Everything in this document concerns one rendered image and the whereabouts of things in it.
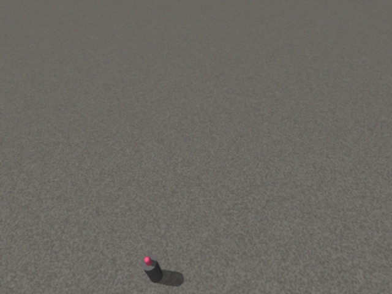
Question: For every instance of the bottle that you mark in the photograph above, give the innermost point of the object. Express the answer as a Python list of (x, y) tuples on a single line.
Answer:
[(152, 268)]

